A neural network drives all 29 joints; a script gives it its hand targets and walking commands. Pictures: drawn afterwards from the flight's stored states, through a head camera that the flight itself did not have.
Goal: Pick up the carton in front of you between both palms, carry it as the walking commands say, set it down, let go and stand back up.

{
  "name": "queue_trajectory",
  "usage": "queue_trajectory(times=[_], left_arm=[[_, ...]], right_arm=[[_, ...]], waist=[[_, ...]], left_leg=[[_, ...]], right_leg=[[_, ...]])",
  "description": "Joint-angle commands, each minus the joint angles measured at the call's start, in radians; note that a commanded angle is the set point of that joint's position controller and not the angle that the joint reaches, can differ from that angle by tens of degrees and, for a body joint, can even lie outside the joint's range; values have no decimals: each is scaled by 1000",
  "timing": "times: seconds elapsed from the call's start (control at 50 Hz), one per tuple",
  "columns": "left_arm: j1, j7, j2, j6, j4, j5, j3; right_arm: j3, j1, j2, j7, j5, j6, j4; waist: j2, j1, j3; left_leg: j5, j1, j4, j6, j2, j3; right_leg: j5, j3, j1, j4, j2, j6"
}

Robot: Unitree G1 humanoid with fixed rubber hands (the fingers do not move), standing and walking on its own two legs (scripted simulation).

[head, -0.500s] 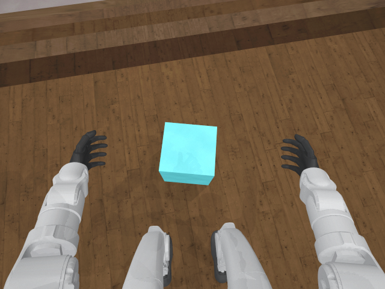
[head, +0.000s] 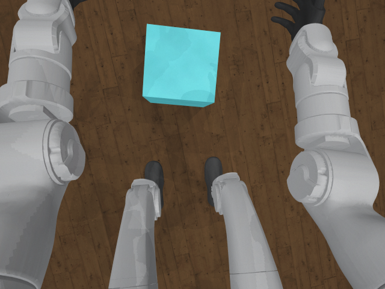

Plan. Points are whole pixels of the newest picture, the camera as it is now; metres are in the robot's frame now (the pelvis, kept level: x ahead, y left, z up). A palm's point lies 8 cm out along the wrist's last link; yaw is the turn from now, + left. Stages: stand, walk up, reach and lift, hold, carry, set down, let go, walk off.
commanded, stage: reach and lift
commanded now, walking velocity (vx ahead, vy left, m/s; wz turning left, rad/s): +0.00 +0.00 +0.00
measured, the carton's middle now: (180, 73) +0.54 -0.01 -0.53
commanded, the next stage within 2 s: none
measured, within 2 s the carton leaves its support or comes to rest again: leaves its support in 1.76 s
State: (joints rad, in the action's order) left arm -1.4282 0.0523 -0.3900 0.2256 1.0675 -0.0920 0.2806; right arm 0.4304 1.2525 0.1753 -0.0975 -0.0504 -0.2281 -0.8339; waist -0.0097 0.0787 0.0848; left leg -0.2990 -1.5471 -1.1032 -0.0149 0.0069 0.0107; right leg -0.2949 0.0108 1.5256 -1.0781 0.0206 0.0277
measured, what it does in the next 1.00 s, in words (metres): lowers itself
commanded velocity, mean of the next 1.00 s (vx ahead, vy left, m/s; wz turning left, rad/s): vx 0.00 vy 0.00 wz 0.00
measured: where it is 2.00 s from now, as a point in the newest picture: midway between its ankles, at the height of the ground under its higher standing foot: (185, 192)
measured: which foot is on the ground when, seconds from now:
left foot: down 0.00-1.00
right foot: down 0.00-1.00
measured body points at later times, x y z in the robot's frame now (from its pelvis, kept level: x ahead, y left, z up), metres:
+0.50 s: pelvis -0.01 -0.01 -0.17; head +0.36 +0.00 +0.09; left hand +0.57 +0.18 -0.34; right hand +0.52 -0.21 -0.33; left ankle +0.08 +0.11 -0.62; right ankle +0.08 -0.14 -0.62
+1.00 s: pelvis -0.03 +0.00 -0.28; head +0.36 +0.00 -0.07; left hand +0.57 +0.16 -0.47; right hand +0.53 -0.20 -0.47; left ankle +0.08 +0.11 -0.62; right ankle +0.08 -0.14 -0.62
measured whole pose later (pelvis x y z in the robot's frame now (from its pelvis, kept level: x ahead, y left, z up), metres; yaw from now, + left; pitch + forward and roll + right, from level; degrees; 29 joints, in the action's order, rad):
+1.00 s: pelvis -0.03 +0.00 -0.28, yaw -2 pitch +36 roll -3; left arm -1.66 -0.05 -0.51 0.08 1.25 0.23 -0.04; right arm 0.18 1.54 0.29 -0.16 0.22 -0.07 -1.12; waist 0.03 0.05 0.46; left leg -0.60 -2.25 -2.22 0.01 0.02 0.05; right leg -0.59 -0.01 2.23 -2.19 -0.04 0.06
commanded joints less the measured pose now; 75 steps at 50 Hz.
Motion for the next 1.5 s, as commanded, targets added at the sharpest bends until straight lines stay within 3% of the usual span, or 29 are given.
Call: queue_trajectory(times=[0.0,0.08,0.14,0.24,0.38,0.48,0.6,0.68,0.8,0.9,1.02,1.24,1.34,1.4,1.42,1.48], left_arm=[[-222,-9,-84,-41,-115,-34,40],[-141,-18,-11,-86,-126,-62,74],[-83,-26,19,-111,-121,-72,90],[-64,-52,0,-142,-117,-31,59],[-177,-97,-117,-145,-133,129,-86],[-313,-115,-178,-123,-130,231,-183],[-456,-116,-214,-95,-22,279,-238],[-509,-106,-226,-105,72,278,-249],[-565,-99,-236,-138,126,291,-276],[-612,-107,-248,-163,64,320,-303],[-527,-111,-222,-171,58,323,-319],[-517,-104,-175,-164,100,304,-316],[-583,-95,-66,-157,95,314,-358],[-614,-82,29,-148,92,267,-331],[-672,-45,226,-137,74,277,-379],[-702,79,669,-93,80,217,-371]], right_arm=[[39,150,97,11,-28,54,119],[63,73,56,28,-54,113,108],[65,32,40,30,-60,144,89],[36,37,48,16,-36,167,62],[-106,145,141,-36,121,157,69],[-179,277,200,-65,215,128,65],[-210,428,229,-72,256,97,-40],[-199,493,244,-61,241,110,-138],[-203,559,265,-47,239,148,-212],[-229,596,271,-58,264,175,-174],[-251,509,229,-71,286,187,-157],[-226,502,198,-66,254,184,-196],[-266,579,105,-56,263,180,-188],[-231,609,18,-45,202,169,-188],[-281,685,-162,-9,206,160,-159],[-321,826,-591,126,155,109,-107]], waist=[[-108,21,-1176],[-116,10,-1138],[-102,-1,-1105],[-69,-11,-1084],[-69,-11,-1272],[-82,-5,-1309],[-87,-4,-1137],[-78,-4,-1004],[-72,-1,-933],[-60,1,-981],[-77,-14,-1056],[-72,-6,-894],[-67,-8,-864],[-66,-4,-832],[-68,-6,-827],[-81,-19,-740]], left_leg=[[464,758,17,31,65,17],[643,702,-70,29,55,46],[646,582,-150,32,51,53],[477,274,-297,40,60,23],[390,195,-552,39,60,-5],[225,148,-671,38,47,-23],[-14,28,-751,35,19,-27],[-77,-51,-804,34,6,-13],[-13,-76,-892,38,-2,7],[85,-53,-951,34,0,7],[191,13,-984,36,10,-4],[54,-101,-947,36,13,3],[15,-95,-931,33,26,1],[-4,-88,-931,36,42,-1],[1,-80,-932,28,53,-1],[-25,-116,-950,19,80,-16]], right_leg=[[333,68,-381,31,-101,26],[410,52,-201,-31,-102,28],[413,42,-80,-105,-101,34],[373,34,-28,-287,-96,45],[356,47,-19,-547,-92,50],[222,64,-11,-668,-85,46],[5,68,73,-758,-59,37],[-49,65,127,-820,-49,34],[7,59,152,-915,-44,30],[116,60,125,-969,-49,28],[208,67,85,-996,-71,31],[87,59,157,-965,-68,32],[48,63,131,-957,-85,25],[34,66,108,-955,-100,27],[33,68,117,-958,-111,21],[-9,77,175,-979,-131,13]])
